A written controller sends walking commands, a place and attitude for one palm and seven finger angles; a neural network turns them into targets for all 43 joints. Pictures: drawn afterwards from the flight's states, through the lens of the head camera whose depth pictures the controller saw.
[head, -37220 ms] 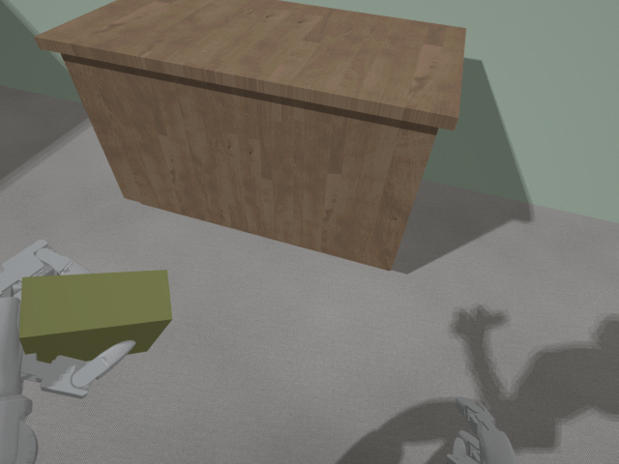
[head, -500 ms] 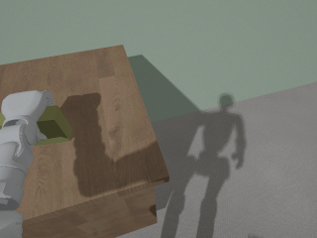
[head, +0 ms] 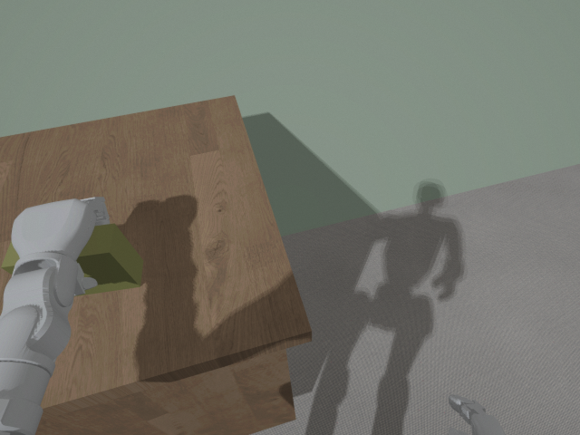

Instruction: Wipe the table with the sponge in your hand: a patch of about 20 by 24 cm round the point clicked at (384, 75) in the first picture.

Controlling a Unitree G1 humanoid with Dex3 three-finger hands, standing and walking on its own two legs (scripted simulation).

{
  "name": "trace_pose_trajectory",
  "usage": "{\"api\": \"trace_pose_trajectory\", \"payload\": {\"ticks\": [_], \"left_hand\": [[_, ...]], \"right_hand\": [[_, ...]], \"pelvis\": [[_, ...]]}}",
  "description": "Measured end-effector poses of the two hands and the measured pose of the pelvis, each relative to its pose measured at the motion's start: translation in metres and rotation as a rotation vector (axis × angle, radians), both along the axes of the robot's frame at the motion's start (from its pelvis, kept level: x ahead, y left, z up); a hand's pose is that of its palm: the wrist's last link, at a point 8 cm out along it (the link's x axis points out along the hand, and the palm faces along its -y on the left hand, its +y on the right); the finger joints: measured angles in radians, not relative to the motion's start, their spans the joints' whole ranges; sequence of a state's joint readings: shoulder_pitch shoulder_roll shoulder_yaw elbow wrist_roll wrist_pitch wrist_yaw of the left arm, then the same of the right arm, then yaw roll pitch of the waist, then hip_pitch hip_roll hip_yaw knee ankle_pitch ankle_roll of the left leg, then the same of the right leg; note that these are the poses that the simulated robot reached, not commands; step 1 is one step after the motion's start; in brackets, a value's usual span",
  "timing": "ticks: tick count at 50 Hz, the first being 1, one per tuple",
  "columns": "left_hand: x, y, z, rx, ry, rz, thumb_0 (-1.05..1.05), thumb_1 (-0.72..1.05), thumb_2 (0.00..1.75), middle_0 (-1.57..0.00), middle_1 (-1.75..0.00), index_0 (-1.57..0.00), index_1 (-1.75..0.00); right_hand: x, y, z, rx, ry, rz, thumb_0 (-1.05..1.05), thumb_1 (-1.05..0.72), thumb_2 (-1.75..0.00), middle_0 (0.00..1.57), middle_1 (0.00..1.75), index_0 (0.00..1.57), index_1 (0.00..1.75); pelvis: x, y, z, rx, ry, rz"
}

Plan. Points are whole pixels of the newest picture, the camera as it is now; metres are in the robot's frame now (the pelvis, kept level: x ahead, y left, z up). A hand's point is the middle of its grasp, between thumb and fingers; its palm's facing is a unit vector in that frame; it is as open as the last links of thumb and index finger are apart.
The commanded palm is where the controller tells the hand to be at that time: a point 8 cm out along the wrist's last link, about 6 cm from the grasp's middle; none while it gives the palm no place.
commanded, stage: wipe back along the first lane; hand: left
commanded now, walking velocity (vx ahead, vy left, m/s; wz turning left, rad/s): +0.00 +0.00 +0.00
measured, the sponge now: (86, 268) +0.31 +0.35 +0.05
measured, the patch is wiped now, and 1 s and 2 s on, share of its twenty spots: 0.95 0.95 0.95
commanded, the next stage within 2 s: lift the sponge slowly off the table in 0.48 s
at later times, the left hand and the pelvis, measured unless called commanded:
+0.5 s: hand (74, 286) +0.26 +0.32 +0.09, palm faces +0.04 -0.01 -1.00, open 9.2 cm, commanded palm +0.21 +0.31 +0.11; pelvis +0.00 -0.01 +0.00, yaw +0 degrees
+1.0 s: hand (71, 297) +0.24 +0.31 +0.09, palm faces +0.00 -0.03 -1.00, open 9.1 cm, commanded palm +0.21 +0.31 +0.14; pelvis +0.00 -0.02 +0.00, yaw +0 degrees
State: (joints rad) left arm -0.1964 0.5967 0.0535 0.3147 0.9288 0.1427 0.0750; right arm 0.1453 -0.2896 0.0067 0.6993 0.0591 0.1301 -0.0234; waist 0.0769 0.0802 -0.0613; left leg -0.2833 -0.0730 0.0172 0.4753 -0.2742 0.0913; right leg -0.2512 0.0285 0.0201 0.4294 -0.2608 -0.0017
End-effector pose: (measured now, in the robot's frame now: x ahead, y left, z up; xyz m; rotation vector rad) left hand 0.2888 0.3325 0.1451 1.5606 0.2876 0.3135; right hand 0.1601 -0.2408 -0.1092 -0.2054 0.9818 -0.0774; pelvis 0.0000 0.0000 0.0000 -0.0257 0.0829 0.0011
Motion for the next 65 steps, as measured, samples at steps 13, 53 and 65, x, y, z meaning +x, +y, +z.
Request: {"api": "trace_pose_trajectory", "payload": {"ticks": [13,53,65], "left_hand": [[-0.038,-0.017,0.000,-0.015,-0.028,0.007,0.02,-0.42,1.03,-0.72,-1.46,-0.79,-1.53],[-0.073,-0.028,0.003,-0.046,0.008,0.021,0.01,-0.44,1.04,-0.76,-1.41,-0.83,-1.48],[-0.073,-0.022,0.004,-0.050,0.033,0.035,0.00,-0.46,1.04,-0.79,-1.39,-0.85,-1.46]], "right_hand": [[0.032,0.013,0.010,0.033,-0.087,0.056,0.01,-0.91,-0.90,0.20,0.30,0.20,0.30],[0.046,0.005,0.018,-0.014,-0.122,0.080,0.01,-0.91,-0.90,0.20,0.30,0.20,0.30],[0.055,0.017,0.024,-0.022,-0.140,0.117,0.01,-0.91,-0.90,0.20,0.30,0.20,0.30]], "pelvis": [[0.001,-0.005,0.002,0.006,-0.032,0.002],[0.000,-0.015,0.003,0.010,-0.082,0.005],[-0.006,-0.015,0.005,0.009,-0.093,0.021]]}}
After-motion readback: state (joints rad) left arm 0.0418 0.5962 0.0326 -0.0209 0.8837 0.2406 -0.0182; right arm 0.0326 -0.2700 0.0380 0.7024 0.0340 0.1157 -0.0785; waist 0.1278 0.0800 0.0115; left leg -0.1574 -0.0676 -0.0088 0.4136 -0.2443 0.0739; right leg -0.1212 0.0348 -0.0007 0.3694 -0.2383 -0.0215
